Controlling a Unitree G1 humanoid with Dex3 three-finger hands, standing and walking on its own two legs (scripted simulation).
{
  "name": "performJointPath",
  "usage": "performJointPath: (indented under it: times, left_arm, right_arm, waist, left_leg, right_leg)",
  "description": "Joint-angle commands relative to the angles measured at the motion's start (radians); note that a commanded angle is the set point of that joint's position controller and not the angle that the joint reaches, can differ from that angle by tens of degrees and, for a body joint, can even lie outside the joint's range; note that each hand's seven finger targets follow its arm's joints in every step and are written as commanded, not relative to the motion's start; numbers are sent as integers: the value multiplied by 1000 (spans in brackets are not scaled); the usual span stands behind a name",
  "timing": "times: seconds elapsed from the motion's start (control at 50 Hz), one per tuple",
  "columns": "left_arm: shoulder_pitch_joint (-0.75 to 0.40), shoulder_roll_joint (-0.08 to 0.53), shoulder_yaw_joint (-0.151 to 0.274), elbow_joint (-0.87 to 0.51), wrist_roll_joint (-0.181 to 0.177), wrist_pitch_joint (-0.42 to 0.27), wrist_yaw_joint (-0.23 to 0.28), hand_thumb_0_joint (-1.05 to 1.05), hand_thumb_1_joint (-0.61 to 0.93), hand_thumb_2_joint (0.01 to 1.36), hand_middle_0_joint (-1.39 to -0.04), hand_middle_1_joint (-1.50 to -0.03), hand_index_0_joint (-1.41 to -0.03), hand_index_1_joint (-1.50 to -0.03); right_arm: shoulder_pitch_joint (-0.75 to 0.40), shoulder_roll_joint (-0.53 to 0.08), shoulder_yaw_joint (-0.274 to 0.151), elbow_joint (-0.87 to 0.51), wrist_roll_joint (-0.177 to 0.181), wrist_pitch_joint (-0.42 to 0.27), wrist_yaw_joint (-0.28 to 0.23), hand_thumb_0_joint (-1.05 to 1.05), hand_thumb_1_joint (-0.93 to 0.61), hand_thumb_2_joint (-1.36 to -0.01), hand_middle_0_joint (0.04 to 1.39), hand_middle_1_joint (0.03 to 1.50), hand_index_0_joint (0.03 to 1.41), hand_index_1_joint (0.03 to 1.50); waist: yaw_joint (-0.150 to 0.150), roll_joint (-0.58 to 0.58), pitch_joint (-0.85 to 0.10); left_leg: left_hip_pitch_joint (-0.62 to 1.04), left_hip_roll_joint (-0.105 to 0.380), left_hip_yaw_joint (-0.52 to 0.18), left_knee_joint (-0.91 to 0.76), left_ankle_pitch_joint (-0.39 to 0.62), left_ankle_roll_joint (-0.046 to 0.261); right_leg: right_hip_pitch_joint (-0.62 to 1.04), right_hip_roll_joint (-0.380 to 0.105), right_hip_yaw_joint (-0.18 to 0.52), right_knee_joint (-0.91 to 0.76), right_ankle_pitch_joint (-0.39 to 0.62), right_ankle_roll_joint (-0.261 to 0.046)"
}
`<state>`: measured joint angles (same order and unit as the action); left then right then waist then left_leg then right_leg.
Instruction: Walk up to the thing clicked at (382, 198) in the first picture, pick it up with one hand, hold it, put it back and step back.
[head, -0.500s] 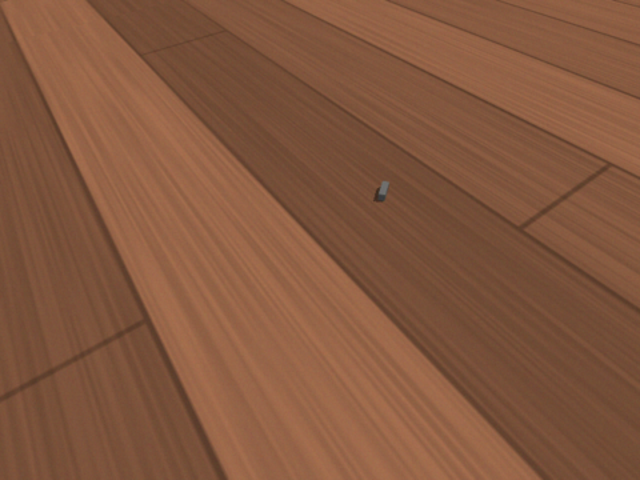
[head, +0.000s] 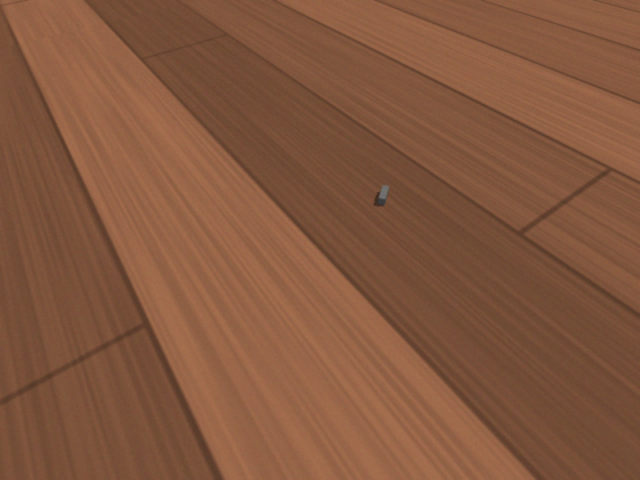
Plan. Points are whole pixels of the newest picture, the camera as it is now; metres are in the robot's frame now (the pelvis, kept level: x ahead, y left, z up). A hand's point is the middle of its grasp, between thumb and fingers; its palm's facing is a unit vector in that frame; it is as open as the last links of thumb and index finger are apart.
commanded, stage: stand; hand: left
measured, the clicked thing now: (383, 194) +1.43 -0.25 -0.76
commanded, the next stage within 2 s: walk up in 0.62 s
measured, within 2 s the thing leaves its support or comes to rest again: neither
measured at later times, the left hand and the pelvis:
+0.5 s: hand out of the picture +0.07 +0.25 -0.16, palm faces -0.03 -0.94 -0.34, open 7.4 cm; pelvis +0.00 +0.00 +0.00, yaw +0 degrees
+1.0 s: hand (160, 403) +0.26 +0.28 -0.14, palm faces -0.39 -0.82 -0.43, open 7.4 cm; pelvis +0.08 +0.03 -0.01, yaw -20 degrees
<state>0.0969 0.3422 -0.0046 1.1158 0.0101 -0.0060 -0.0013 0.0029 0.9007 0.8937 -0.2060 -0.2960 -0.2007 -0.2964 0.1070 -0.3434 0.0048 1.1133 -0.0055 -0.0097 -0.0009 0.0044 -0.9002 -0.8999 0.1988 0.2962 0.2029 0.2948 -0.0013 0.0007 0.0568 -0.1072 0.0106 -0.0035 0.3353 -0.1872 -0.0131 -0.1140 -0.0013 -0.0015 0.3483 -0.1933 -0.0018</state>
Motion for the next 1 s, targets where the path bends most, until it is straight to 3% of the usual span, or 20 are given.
performJointPath:
  times: [0.0,0.16,0.48,0.58,0.6,0.62,0.64,0.66,0.68,0.74,0.76,0.78,0.8,0.82,0.84,0.86,0.9,0.94,0.96,0.98]
  left_arm:
    - [-41,216,45,-58,0,-24,10,0,900,900,-200,-300,-200,-300]
    - [-37,213,42,-61,0,-28,10,0,900,900,-200,-300,-200,-300]
    - [-21,218,42,-59,-1,-26,9,0,900,900,-200,-300,-200,-300]
    - [-20,219,42,-61,1,-28,11,0,900,900,-200,-300,-200,-300]
    - [127,375,117,-129,3,-27,-20,0,900,900,-200,-300,-200,-300]
    - [122,371,119,-125,5,-26,-31,0,900,900,-200,-300,-200,-300]
    - [69,375,125,-146,10,-25,-32,0,900,900,-200,-300,-200,-300]
    - [-4,362,140,-179,12,-30,-33,0,900,900,-200,-300,-200,-300]
    - [-28,356,144,-196,10,-35,-29,0,900,900,-200,-300,-200,-300]
    - [-27,336,143,-238,8,-44,-27,0,900,900,-200,-300,-200,-300]
    - [-58,322,136,-253,4,-41,-29,0,900,900,-200,-300,-200,-300]
    - [-123,252,115,-285,5,-40,-30,0,900,900,-200,-300,-200,-300]
    - [-107,166,94,-284,3,-47,-20,0,900,900,-200,-300,-200,-300]
    - [-73,219,89,-290,7,-50,-11,0,900,900,-200,-300,-200,-300]
    - [-36,258,93,-292,7,-54,-15,0,900,900,-200,-300,-200,-300]
    - [-43,284,98,-256,0,-61,-21,0,900,900,-200,-300,-200,-300]
    - [8,300,107,-206,-20,-52,-42,0,900,900,-200,-300,-200,-300]
    - [36,276,102,-206,-30,-47,-58,0,900,900,-200,-300,-200,-300]
    - [4,273,98,-222,-30,-49,-60,0,900,900,-200,-300,-200,-300]
    - [-21,268,96,-241,-28,-51,-57,0,900,900,-200,-300,-200,-300]
  right_arm:
    - [-39,-208,-43,-61,-3,-22,-10,0,-900,-900,200,300,200,300]
    - [-35,-213,-45,-60,-2,-22,-11,0,-900,-900,200,300,200,300]
    - [-29,-216,-44,-52,-2,-20,-8,0,-900,-900,200,300,200,300]
    - [-38,-214,-44,-58,-2,-21,-8,0,-900,-900,200,300,200,300]
    - [-77,-380,-144,-201,-42,-43,35,0,-900,-900,200,300,200,300]
    - [-80,-344,-139,-203,-48,-37,51,0,-900,-900,200,300,200,300]
    - [-47,-316,-136,-208,-52,-32,60,0,-900,-900,200,300,200,300]
    - [-1,-280,-129,-225,-43,-30,71,0,-900,-900,200,300,200,300]
    - [0,-258,-130,-242,-41,-28,81,0,-900,-900,200,300,200,300]
    - [85,-265,-142,-265,-30,-31,86,0,-900,-900,200,300,200,300]
    - [168,-278,-150,-250,-30,-35,81,0,-900,-900,200,300,200,300]
    - [292,-327,-174,-228,-41,-40,67,0,-900,-900,200,300,200,300]
    - [252,-400,-197,-239,-56,-36,52,0,-900,-900,200,300,200,300]
    - [137,-384,-193,-301,-51,-34,49,0,-900,-900,200,300,200,300]
    - [74,-389,-185,-323,-42,-39,58,0,-900,-900,200,300,200,300]
    - [47,-342,-171,-319,-42,-42,64,0,-900,-900,200,300,200,300]
    - [10,-298,-157,-325,-46,-50,70,0,-900,-900,200,300,200,300]
    - [14,-310,-158,-329,-41,-53,76,0,-900,-900,200,300,200,300]
    - [43,-310,-161,-324,-39,-46,82,0,-900,-900,200,300,200,300]
    - [43,-317,-161,-327,-35,-42,86,0,-900,-900,200,300,200,300]
  waist:
    - [4,-2,-81]
    - [1,-2,-102]
    - [4,5,-67]
    - [4,2,-89]
    - [2,78,-111]
    - [-8,8,-45]
    - [-37,-74,3]
    - [-63,-83,16]
    - [-71,-125,42]
    - [-110,-189,-20]
    - [-164,-143,-62]
    - [-252,35,-106]
    - [-224,294,-95]
    - [-160,178,-74]
    - [-125,194,-94]
    - [-109,123,-48]
    - [-67,144,8]
    - [-74,175,16]
    - [-97,164,23]
    - [-93,173,22]
  left_leg:
    - [6,116,-88,-52,130,36]
    - [24,118,-85,-39,169,38]
    - [11,115,-90,-61,105,32]
    - [25,118,-88,-49,142,36]
    - [82,78,13,184,-387,75]
    - [4,28,0,265,-483,90]
    - [5,-22,-5,364,-415,82]
    - [-104,-12,-72,402,-359,80]
    - [-168,9,-130,406,-313,82]
    - [-41,18,-141,228,-277,74]
    - [202,2,-100,39,-253,75]
    - [530,105,-203,-211,-340,97]
    - [555,357,-497,-196,-379,153]
    - [450,395,-454,-190,-328,177]
    - [359,439,-459,-211,-373,235]
    - [270,376,-364,-209,-304,216]
    - [198,253,-185,-168,-239,165]
    - [241,208,-51,-123,-81,146]
    - [230,182,3,-107,3,132]
    - [192,177,33,-88,74,121]
  right_leg:
    - [16,-125,91,-59,139,-25]
    - [27,-130,95,-59,194,-26]
    - [3,-124,98,-83,107,-26]
    - [20,-127,94,-73,160,-24]
    - [-165,-147,289,-52,-296,-101]
    - [-263,-176,409,-132,-534,-114]
    - [-364,-208,507,-201,-617,-119]
    - [-320,-242,579,-183,-615,-156]
    - [-312,-253,618,-185,-578,-168]
    - [-304,-175,491,-135,-304,-118]
    - [-441,-91,356,-49,-255,-56]
    - [-708,62,137,154,-292,35]
    - [-901,129,36,491,-411,-6]
    - [-870,18,23,583,-332,-4]
    - [-775,-50,20,599,-304,-3]
    - [-694,-100,24,589,-257,-1]
    - [-587,-112,16,546,-178,-2]
    - [-570,-100,-65,481,-99,-11]
    - [-536,-93,-93,417,-66,-8]
    - [-475,-86,-116,369,-32,-13]
